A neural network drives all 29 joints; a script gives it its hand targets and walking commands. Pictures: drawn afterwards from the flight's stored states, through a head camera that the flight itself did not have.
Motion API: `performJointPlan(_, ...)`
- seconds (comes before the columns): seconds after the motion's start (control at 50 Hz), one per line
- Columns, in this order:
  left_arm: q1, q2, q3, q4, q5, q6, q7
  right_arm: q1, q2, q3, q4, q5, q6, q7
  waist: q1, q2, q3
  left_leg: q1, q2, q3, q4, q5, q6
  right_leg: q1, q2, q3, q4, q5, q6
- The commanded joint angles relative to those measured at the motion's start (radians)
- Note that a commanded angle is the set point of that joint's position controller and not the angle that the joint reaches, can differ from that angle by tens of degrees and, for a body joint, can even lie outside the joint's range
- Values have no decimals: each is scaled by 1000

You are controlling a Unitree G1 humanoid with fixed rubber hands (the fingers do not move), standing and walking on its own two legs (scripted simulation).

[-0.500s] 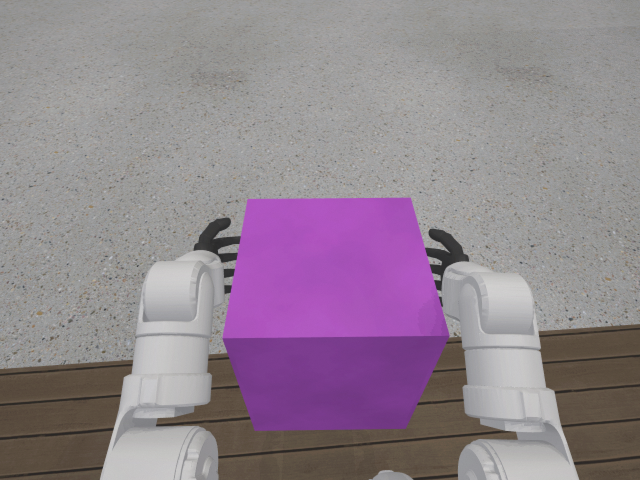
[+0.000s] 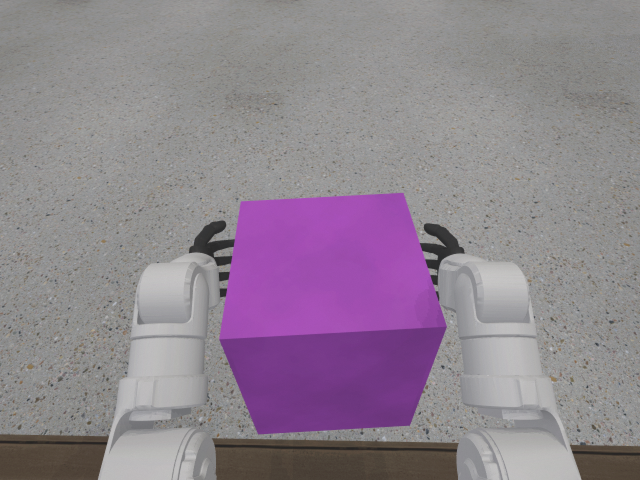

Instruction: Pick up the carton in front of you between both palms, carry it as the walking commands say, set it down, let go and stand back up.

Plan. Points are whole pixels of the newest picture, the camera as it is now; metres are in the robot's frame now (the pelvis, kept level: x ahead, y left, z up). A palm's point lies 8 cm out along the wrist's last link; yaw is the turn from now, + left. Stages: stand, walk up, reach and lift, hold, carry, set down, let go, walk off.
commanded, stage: carry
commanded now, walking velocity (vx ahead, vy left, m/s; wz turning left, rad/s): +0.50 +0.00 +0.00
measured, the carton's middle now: (328, 317) +0.34 +0.01 +0.03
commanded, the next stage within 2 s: none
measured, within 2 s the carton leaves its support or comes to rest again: neither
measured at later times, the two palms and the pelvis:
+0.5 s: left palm (244, 152) +0.68 +0.18 +0.06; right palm (403, 161) +0.66 -0.12 +0.05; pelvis +0.32 +0.04 -0.06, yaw -1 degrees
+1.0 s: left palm (272, 90) +0.97 +0.16 +0.04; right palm (394, 92) +0.98 -0.14 +0.03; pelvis +0.62 +0.01 -0.07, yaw +0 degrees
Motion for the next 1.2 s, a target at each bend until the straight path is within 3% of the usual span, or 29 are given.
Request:
performJointPlan(0.0,-726,-1152,-656,-102,-480,-16,-259,-668,1091,574,-134,368,-60,190,-6,-73,-395,-126,46,4,-94,109,-19,358,-299,388,-215,325,-20)
performJointPlan(0.04,-688,-1153,-660,-90,-473,-28,-265,-635,1093,584,-127,349,-73,187,11,-85,-413,-199,51,19,-155,192,-27,460,-285,330,-173,569,-1)
performJointPlan(0.08,-672,-1149,-669,-98,-470,-41,-269,-629,1092,601,-138,341,-85,185,27,-86,-414,-245,48,36,-223,265,-25,530,-259,287,-148,684,13)
performJointPlan(0.24,-594,-1052,-681,-113,-461,-36,-258,-600,981,620,-186,319,-67,172,93,-86,-342,-119,-47,128,-722,620,24,613,-162,193,-56,643,29)
performJointPlan(0.28,-581,-1038,-675,-75,-458,-30,-260,-578,945,592,-153,300,-54,177,83,-90,-325,19,-54,131,-819,695,58,556,-158,174,25,594,41)
performJointPlan(0.32,-607,-1043,-671,-35,-463,-26,-266,-566,918,556,-111,281,-46,184,7,-83,-355,279,-42,136,-913,741,71,448,-145,129,224,598,76)
performJointPlan(0.34,-633,-1046,-668,-17,-461,-26,-268,-568,905,535,-96,273,-43,189,-48,-60,-380,474,13,104,-908,769,64,312,-126,99,389,452,97)
performJointPlan(0.36,-641,-1049,-658,1,-453,-25,-268,-574,881,507,-79,271,-37,197,-38,81,-406,697,177,-37,-726,1088,61,60,-65,74,584,-133,104)
performJointPlan(0.38,-673,-1048,-645,26,-456,-10,-265,-572,866,480,-37,266,-35,198,-61,265,-506,978,369,-323,-574,1308,197,-210,4,106,782,-568,141)
performJointPlan(0.4,-699,-1064,-628,21,-461,-2,-258,-590,864,482,-20,276,-35,199,-119,296,-630,1088,472,-585,-662,747,372,-403,-4,161,1000,-567,150)
performJointPlan(0.42,-743,-1065,-637,-33,-460,-5,-252,-603,953,518,-45,323,-39,208,-112,167,-547,904,366,-579,-767,324,326,-433,-55,164,934,-450,107)
performJointPlan(0.44,-785,-1085,-633,-62,-459,-11,-243,-699,1006,547,-112,370,-42,218,-93,52,-458,738,305,-489,-828,209,262,-395,-73,148,858,-371,103)
performJointPlan(0.48,-758,-1107,-615,-91,-428,-14,-223,-821,1090,609,-189,453,-48,229,-49,-1,-392,529,273,-401,-869,248,209,-309,-123,147,733,-296,119)
performJointPlan(0.54,-638,-1118,-615,-77,-386,-23,-202,-777,1122,626,-199,476,-59,240,-51,82,-398,511,214,-270,-855,444,178,-309,-136,107,632,-225,140)
performJointPlan(0.58,-594,-1120,-626,-77,-361,-33,-195,-724,1127,630,-184,472,-68,249,-76,96,-412,619,199,-223,-801,679,168,-412,-140,84,593,-171,147)
performJointPlan(0.62,-577,-1114,-645,-89,-346,-44,-190,-702,1125,639,-186,470,-78,257,-95,93,-413,702,188,-201,-766,807,154,-495,-139,68,564,-128,143)
performJointPlan(0.7,-605,-1076,-684,-152,-346,-53,-181,-708,1091,662,-233,476,-88,262,-114,104,-365,737,146,-140,-758,909,133,-500,-114,24,378,-18,121)
performJointPlan(0.78,-567,-1016,-681,-147,-336,-31,-178,-639,1026,651,-207,459,-70,258,-136,113,-322,742,106,-68,-739,985,111,-339,-49,-51,35,154,103)
performJointPlan(0.82,-544,-992,-662,-113,-324,-18,-186,-615,1011,642,-169,447,-63,258,-108,130,-323,668,105,-25,-691,1082,84,-114,-7,-79,-102,230,76)
performJointPlan(0.84,-536,-980,-648,-92,-319,-14,-191,-610,1011,637,-151,443,-60,260,-72,145,-350,633,112,-4,-607,1144,58,26,9,-88,-139,237,65)
performJointPlan(0.86,-535,-979,-636,-75,-317,-12,-197,-617,1014,634,-131,439,-59,263,-20,131,-399,558,104,45,-465,1092,24,229,-14,-75,-210,300,58)
performJointPlan(0.88,-521,-980,-622,-57,-316,-11,-208,-645,1009,627,-123,432,-59,264,17,54,-452,371,77,51,-277,744,4,468,-143,64,-181,366,48)
performJointPlan(0.9,-546,-967,-605,-27,-309,-11,-213,-651,1034,618,-98,426,-50,266,-5,-177,-564,52,-37,35,3,-87,-42,785,-473,463,-10,707,-101)
performJointPlan(0.92,-494,-981,-589,35,-318,-13,-218,-629,1034,606,-68,425,-45,262,40,-213,-646,-118,-87,-25,236,-196,-40,867,-517,709,-105,356,-225)
performJointPlan(0.94,-518,-1038,-605,9,-344,-22,-229,-667,1057,613,-94,422,-54,258,38,-160,-570,-191,-36,-46,234,-106,-10,764,-450,677,-180,119,-186)
performJointPlan(0.98,-689,-1121,-668,-102,-423,-32,-245,-746,1088,607,-159,415,-69,241,5,-27,-454,-172,17,-31,134,-3,1,552,-385,525,-249,64,-106)
performJointPlan(1.02,-755,-1161,-703,-157,-478,-36,-249,-724,1091,600,-183,397,-71,217,-23,-16,-432,-88,44,-17,40,31,-7,412,-348,435,-297,-38,-70)
performJointPlan(1.12,-650,-1129,-695,-153,-470,-31,-257,-604,1070,614,-182,352,-73,191,-17,-82,-422,-126,84,47,-231,116,-55,458,-341,290,-338,182,-61)
performJointPlan(1.18,-568,-1111,-684,-152,-437,-21,-263,-555,1078,640,-201,350,-68,197,-13,-107,-387,-100,82,93,-428,228,-70,507,-305,197,-347,319,-17)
